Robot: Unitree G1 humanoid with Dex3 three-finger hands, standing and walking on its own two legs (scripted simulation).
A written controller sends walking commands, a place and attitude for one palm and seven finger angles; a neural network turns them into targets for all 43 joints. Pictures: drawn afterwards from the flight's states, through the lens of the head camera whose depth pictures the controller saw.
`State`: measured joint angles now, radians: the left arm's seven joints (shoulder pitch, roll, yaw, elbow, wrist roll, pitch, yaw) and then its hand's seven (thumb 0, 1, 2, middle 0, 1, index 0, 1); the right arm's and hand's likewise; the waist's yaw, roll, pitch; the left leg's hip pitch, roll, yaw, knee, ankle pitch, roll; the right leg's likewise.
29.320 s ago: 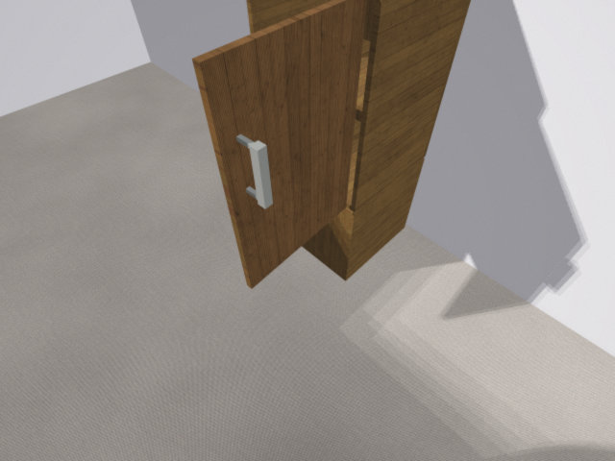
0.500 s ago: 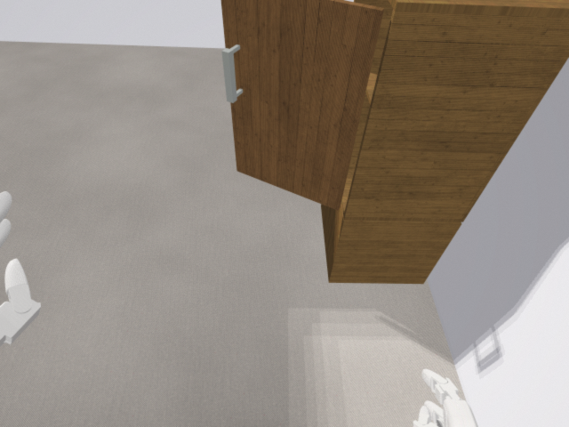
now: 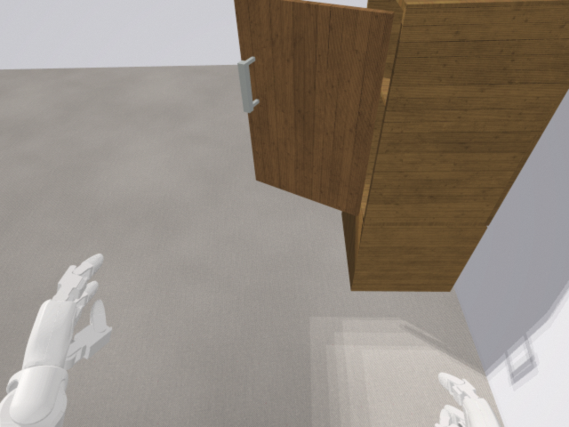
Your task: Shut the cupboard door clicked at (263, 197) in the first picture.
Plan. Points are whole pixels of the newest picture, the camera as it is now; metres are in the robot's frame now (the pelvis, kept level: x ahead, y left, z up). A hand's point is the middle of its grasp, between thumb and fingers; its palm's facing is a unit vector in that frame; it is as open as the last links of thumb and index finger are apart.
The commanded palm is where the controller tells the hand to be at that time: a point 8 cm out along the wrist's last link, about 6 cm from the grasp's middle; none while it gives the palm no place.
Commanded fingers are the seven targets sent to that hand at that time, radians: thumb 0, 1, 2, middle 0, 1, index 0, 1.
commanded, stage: let the arm hang, fingers relaxed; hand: left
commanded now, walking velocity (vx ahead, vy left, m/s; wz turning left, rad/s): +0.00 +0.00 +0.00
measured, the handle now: (250, 84) +0.95 +0.16 +0.05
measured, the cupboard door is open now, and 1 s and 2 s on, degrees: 62 62 62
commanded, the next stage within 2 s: look to check the result in 1.00 s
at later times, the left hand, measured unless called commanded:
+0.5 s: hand out of the picture -0.12 +0.18 -0.16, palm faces +0.05 -0.97 -0.22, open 7.3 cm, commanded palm none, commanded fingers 0.00 0.90 0.90 -0.20 -0.30 -0.20 -0.30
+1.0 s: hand out of the picture -0.03 +0.16 -0.17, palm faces +0.02 -0.99 -0.17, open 7.4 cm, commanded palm none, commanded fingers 0.00 0.90 0.90 -0.20 -0.30 -0.20 -0.30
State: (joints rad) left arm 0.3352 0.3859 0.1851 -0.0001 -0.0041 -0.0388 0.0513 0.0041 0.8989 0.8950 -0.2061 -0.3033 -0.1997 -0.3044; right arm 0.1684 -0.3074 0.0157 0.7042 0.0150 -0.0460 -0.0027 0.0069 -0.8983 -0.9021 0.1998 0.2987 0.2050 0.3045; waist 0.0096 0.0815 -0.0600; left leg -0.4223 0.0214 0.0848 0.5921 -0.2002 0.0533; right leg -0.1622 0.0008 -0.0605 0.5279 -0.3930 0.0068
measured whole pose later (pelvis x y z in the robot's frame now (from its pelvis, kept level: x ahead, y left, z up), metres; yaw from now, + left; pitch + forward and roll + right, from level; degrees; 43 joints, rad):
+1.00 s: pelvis -0.02 -0.01 +0.01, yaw +0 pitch -2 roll -1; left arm 0.32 0.13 0.00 1.12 0.02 0.00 0.03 0.00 0.91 0.89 -0.20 -0.30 -0.20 -0.30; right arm 0.31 -0.16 -0.01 1.13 -0.01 0.03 -0.02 0.00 -0.90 -0.90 0.20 0.30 0.20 0.30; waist -0.02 0.01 0.01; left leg -0.29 0.00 0.09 0.39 -0.07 0.05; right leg -0.08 -0.01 -0.06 0.42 -0.31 0.00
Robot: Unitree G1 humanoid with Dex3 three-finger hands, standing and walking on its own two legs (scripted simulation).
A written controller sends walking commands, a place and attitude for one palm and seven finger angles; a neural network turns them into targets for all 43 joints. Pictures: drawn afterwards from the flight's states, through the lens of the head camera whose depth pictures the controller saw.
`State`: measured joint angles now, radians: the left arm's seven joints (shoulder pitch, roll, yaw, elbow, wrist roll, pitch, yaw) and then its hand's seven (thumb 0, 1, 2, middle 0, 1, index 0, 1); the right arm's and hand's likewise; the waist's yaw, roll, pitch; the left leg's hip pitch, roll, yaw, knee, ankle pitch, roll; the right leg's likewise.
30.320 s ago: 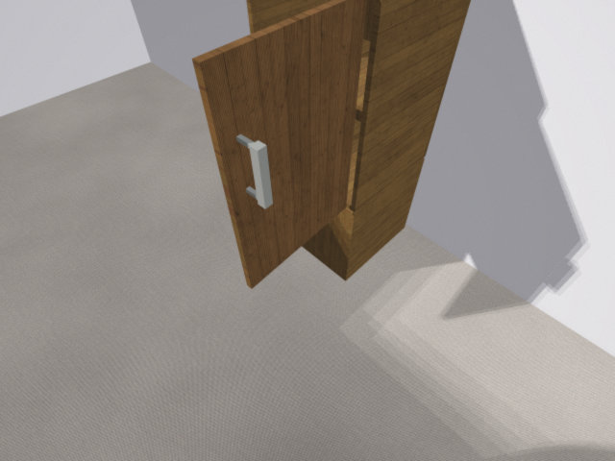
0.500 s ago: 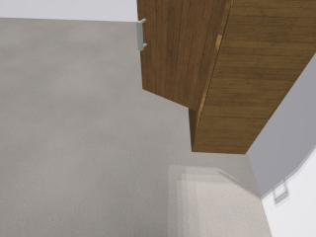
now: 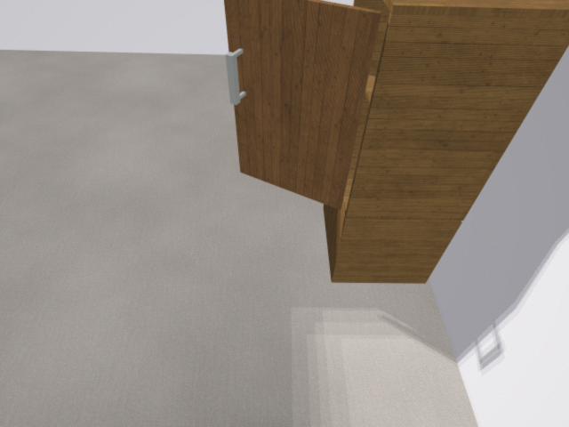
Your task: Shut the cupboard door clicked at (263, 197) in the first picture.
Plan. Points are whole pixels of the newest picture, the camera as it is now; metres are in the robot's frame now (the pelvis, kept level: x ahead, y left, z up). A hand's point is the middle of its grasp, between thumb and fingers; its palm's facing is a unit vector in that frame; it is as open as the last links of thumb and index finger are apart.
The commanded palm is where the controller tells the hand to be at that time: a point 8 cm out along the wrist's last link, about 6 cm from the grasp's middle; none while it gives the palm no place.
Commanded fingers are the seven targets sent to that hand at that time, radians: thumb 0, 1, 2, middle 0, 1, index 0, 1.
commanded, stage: look to check the result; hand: left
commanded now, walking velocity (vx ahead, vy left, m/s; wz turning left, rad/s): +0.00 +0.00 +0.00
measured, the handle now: (237, 76) +0.97 +0.17 +0.03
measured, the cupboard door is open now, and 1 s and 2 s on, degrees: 62 62 62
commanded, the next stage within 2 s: walk to a spot facing it in 0.60 s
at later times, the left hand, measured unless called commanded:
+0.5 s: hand out of the picture -0.02 +0.16 -0.18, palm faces +0.03 -0.98 -0.19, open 7.4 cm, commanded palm none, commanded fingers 0.00 0.90 0.90 -0.20 -0.30 -0.20 -0.30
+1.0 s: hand out of the picture +0.02 +0.17 -0.20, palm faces +0.14 -0.97 -0.20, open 7.4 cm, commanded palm none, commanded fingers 0.00 0.90 0.90 -0.20 -0.30 -0.20 -0.30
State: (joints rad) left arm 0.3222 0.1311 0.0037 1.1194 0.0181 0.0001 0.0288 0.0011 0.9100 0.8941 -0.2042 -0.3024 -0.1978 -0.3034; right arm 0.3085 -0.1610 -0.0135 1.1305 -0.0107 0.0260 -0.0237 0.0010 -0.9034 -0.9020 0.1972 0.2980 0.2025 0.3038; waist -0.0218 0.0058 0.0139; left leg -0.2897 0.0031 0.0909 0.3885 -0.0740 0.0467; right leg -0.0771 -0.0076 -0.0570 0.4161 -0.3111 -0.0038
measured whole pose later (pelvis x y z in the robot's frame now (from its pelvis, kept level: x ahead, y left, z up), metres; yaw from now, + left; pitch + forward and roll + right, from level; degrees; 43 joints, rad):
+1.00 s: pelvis +0.03 +0.00 -0.02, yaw +7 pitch -2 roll -1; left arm 0.29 0.16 0.05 1.06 0.04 0.02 0.04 0.00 0.91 0.89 -0.21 -0.30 -0.20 -0.30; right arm 0.27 -0.16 -0.04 1.07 -0.01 0.07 -0.01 0.00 -0.90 -0.90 0.20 0.30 0.20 0.30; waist -0.02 0.00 0.09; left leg -0.40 0.02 0.06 0.81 -0.41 0.01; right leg -0.04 -0.02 -0.17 0.54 -0.46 -0.01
